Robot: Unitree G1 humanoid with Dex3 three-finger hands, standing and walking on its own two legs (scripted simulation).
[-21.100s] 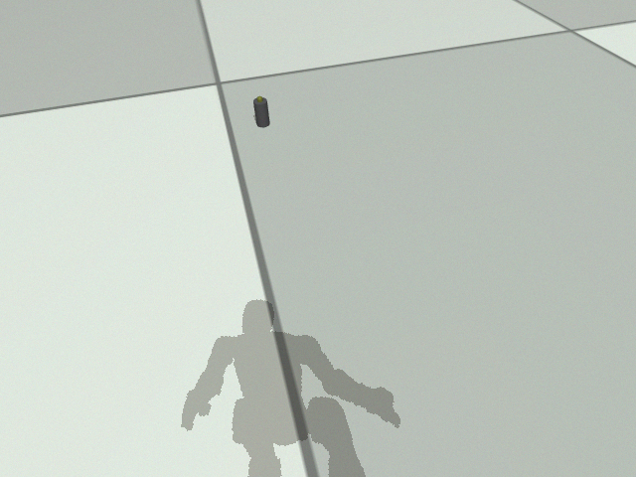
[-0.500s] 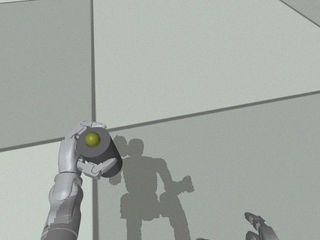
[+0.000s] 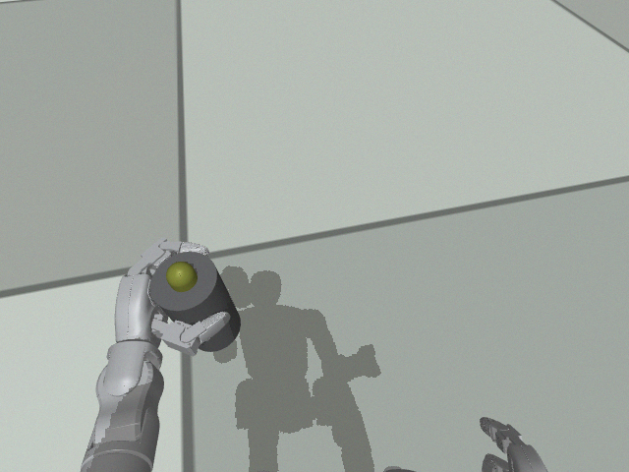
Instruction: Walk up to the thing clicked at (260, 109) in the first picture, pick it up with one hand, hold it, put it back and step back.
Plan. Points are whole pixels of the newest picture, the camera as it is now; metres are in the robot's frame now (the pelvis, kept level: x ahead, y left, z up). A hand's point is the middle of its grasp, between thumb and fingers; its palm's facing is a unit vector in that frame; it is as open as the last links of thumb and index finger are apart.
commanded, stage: hold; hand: left
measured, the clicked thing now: (198, 301) +0.33 +0.17 +0.03
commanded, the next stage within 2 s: crouch in 0.12 s
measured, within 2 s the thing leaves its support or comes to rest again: neither
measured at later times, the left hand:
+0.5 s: hand (196, 308) +0.33 +0.17 +0.01, palm faces +0.13 -0.99 +0.02, open 10.5 cm
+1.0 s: hand (220, 353) +0.36 +0.19 -0.23, palm faces +0.14 -0.99 -0.02, open 10.5 cm
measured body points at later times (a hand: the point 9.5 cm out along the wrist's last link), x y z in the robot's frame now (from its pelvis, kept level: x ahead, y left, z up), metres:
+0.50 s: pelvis -0.01 +0.00 -0.01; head +0.05 +0.01 +0.43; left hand +0.32 +0.23 +0.01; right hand +0.13 -0.25 -0.12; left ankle +0.00 +0.13 -0.70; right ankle +0.01 -0.13 -0.70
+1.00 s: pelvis -0.06 +0.00 -0.21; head +0.12 +0.03 +0.20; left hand +0.35 +0.25 -0.23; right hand +0.06 -0.25 -0.34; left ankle +0.00 +0.13 -0.70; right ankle +0.01 -0.13 -0.70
